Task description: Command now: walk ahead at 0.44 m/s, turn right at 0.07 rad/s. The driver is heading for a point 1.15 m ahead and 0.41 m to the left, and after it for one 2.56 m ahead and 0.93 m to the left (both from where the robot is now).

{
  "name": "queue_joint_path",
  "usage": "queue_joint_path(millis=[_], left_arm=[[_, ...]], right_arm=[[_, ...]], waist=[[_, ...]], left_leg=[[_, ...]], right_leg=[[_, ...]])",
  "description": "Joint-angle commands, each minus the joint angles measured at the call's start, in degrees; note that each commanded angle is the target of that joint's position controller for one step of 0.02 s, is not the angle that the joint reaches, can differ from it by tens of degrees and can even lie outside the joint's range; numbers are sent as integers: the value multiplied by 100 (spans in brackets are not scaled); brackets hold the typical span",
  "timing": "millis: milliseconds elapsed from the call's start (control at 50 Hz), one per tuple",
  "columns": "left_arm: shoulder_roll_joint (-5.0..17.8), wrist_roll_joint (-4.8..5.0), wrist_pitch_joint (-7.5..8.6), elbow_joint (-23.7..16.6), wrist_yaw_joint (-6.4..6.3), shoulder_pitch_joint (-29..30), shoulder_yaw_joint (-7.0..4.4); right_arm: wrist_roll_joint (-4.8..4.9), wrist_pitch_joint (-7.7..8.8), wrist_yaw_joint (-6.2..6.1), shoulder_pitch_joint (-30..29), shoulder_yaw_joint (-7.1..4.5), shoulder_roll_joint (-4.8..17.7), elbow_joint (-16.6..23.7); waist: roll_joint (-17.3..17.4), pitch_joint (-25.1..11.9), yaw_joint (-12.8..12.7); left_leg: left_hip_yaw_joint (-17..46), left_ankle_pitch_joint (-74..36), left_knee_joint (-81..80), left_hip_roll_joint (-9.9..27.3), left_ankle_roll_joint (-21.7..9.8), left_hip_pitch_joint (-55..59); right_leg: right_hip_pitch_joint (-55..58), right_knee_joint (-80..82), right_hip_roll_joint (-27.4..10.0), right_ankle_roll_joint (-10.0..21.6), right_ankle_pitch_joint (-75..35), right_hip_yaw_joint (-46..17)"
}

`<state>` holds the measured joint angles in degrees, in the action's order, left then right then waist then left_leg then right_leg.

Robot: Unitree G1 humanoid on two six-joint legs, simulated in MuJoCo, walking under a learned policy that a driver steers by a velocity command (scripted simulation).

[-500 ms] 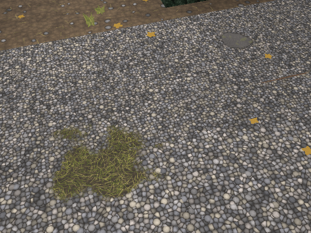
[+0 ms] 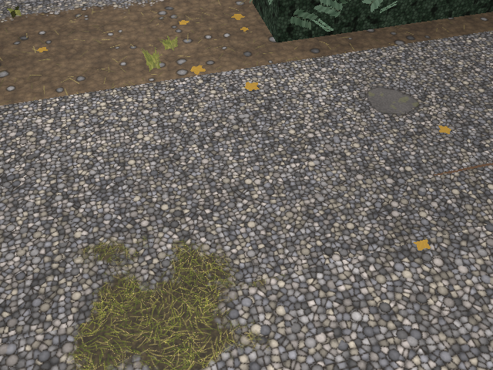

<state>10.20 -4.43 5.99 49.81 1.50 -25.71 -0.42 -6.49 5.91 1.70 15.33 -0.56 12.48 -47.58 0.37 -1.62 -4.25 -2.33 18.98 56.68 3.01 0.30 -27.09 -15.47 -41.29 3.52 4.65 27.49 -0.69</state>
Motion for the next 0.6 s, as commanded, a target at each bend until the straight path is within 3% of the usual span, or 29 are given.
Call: queue_joint_path(millis=[20,40,60,80,100,120,140,160,180,200,220,240,260,280,300,320,360,380,400,420,440,460,480,500,520,540,560,580,600], left_arm=[[1503,29,111,-749,171,1172,-394],[1022,-93,176,-970,347,1596,-333],[142,-17,260,-1054,495,975,-134],[384,144,200,-1315,434,1415,-161],[548,71,80,-1201,298,1614,-190],[624,2,-33,-1033,177,1326,-165],[630,-86,-113,-860,106,1011,-106],[240,-360,-144,-669,160,549,116],[167,-417,-142,-579,209,455,146],[240,-458,-64,-582,288,812,186],[268,-324,1,-556,315,1153,187],[536,513,-217,-778,180,2103,-57],[654,647,-354,-753,154,2298,-55],[628,-117,-304,-720,272,1994,111],[891,-298,-360,-742,279,2115,17],[955,-314,-391,-791,283,2343,37],[862,-319,-464,-613,206,1933,54],[996,-194,-432,-361,153,1366,-22],[1334,-34,-306,-40,83,471,-224],[1545,-51,-235,205,35,-628,-405],[1592,-43,-314,344,167,-1577,-402],[1496,-131,-325,463,235,-1889,-401],[1466,37,-226,73,188,-893,-427],[1021,36,-135,-33,181,-168,-273],[558,10,-106,-94,211,268,-98],[255,-68,-154,-163,221,471,39],[267,-6,-179,-49,211,182,51],[292,89,-115,43,155,16,30],[475,143,-32,127,114,-31,-38]], right_arm=[[93,175,-91,2693,-333,607,-464],[64,206,-166,3775,-432,917,-743],[77,283,3,2886,-294,1307,-300],[51,325,125,2119,-325,1203,-172],[173,300,162,1631,-183,677,-271],[193,263,200,1131,-28,228,-189],[115,203,183,530,107,-123,-13],[6,157,73,293,139,-176,-41],[55,176,-12,353,125,-38,-4],[112,291,-208,486,237,-404,75],[174,397,-295,771,240,-183,68],[989,311,-205,1095,-179,906,-468],[968,181,-176,1223,-246,1050,-502],[216,348,15,1297,9,783,-338],[252,377,73,1440,-37,792,-431],[269,330,82,1761,23,616,-576],[358,183,65,1769,69,590,-780],[326,97,108,1688,43,637,-845],[218,-1,210,1606,26,735,-873],[-72,-69,394,1630,45,737,-896],[37,-159,499,2542,151,-51,-1044],[171,-144,534,1640,97,324,-549],[320,34,481,324,46,457,108],[361,156,283,-145,32,545,187],[344,198,150,40,-69,689,-29],[292,128,131,197,-94,629,-248],[233,6,111,250,-87,371,-325],[184,-82,145,304,-13,154,-356],[209,-128,184,182,46,-12,-289]], waist=[[590,92,1547],[1287,-13,2053],[1055,-118,1052],[336,823,979],[-228,986,781],[-437,684,492],[-297,520,262],[-142,552,25],[-48,526,-4],[-306,490,355],[-58,474,511],[-430,705,338],[-94,812,575],[615,965,695],[339,1050,767],[54,1030,1004],[141,1207,801],[-17,1150,640],[-391,737,311],[-804,127,-157],[-1802,-1798,-12],[-1225,-1757,-581],[-743,-814,-624],[99,-80,-293],[231,144,76],[10,613,435],[-496,690,573],[-405,444,590],[-206,366,567]], left_leg=[[-907,38,-810,-842,-67,2871],[618,91,-1826,-245,-971,3717],[3690,-2978,-2667,1362,-2393,3692],[4819,-2090,-2885,2242,-2922,3069],[4554,-1004,-2640,2227,-2716,2639],[3890,-711,-2462,1907,-2544,2119],[3163,-907,-2392,1518,-2363,1148],[2265,-886,-2101,881,-1930,-28],[1631,-548,-2141,546,-1830,-1165],[835,522,-1816,-106,-1453,-1125],[513,1151,-1568,-342,-1174,-1577],[1027,1266,-2472,8,-1072,-1744],[1055,1201,-2122,85,-1048,-1488],[645,1726,-1652,124,-1113,-1336],[927,1576,-1495,248,-1252,-504],[1285,1604,-1125,368,-1278,304],[1770,966,-409,458,-1160,1866],[1770,251,-41,491,-1121,1998],[1371,-570,816,240,-977,1575],[752,-1162,2493,-270,-573,367],[563,2038,4678,-953,-43,-1255],[745,2500,5528,-1149,40,-2556],[1017,1107,4174,-684,-56,-4009],[1287,-171,2953,-81,-170,-3964],[1230,-839,1775,286,-308,-2699],[1136,-1259,918,570,-328,-1813],[981,-1029,506,664,-319,-1474],[853,-969,44,674,-286,-1374],[783,-1174,-582,677,-285,-1353]], right_leg=[[-2327,-1734,-580,1176,-3020,-689],[-3588,-4353,368,700,-1461,-274],[-4588,-5167,756,431,638,-932],[-5945,-5311,358,173,389,-1464],[-6522,-5331,-214,-13,-243,-1543],[-6237,-4901,-498,-181,-803,-1345],[-5494,-4270,-630,-279,-1347,-1153],[-4390,-3713,-837,-183,-2390,-833],[-3233,-3608,-712,-276,-2788,-155],[-2938,-2094,-885,-358,-4914,-244],[-1878,-1113,-876,-485,-6328,13],[-667,-285,-294,-404,-5925,611],[-257,34,-346,-466,-5657,539],[-471,200,-670,-562,-5131,350],[-794,447,-553,-556,-4508,610],[-1123,1116,-773,-491,-4655,289],[-1502,2453,-1123,-341,-4725,-99],[-912,2756,-1096,-286,-4751,29],[669,2892,-876,-101,-5004,390],[2768,1837,-957,306,-5142,370],[5595,80,-1885,1791,-7375,-855],[6095,330,-2180,1965,-7280,-1785],[5211,1318,-2666,1957,-4509,-2414],[3840,2008,-2770,1714,-3003,-2398],[2202,2530,-2661,1717,-3385,-1854],[739,3032,-2580,1782,-3814,-1553],[395,3258,-2460,1798,-3919,-1417],[497,3333,-2400,1763,-3904,-1226],[657,3349,-2347,1660,-4129,-923]])
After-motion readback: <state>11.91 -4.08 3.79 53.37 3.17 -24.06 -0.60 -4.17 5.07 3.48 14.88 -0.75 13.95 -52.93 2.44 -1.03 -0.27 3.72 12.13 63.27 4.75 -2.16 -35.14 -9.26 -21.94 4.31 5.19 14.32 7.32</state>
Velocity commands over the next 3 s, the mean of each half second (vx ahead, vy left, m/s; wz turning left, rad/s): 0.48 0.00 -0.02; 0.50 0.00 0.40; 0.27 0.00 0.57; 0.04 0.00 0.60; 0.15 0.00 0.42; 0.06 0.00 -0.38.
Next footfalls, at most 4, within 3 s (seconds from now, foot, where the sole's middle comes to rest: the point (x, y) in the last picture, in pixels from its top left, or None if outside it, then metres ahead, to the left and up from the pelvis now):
0.02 left None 0.01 0.11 -0.75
0.40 right None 0.37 -0.09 -0.93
0.88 left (211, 331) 0.70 0.19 -0.93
1.44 right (250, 268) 1.05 0.08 -1.12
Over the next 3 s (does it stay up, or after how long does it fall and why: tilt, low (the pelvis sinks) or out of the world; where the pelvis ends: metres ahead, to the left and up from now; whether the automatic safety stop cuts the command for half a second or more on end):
stays up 1.10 0.32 -0.34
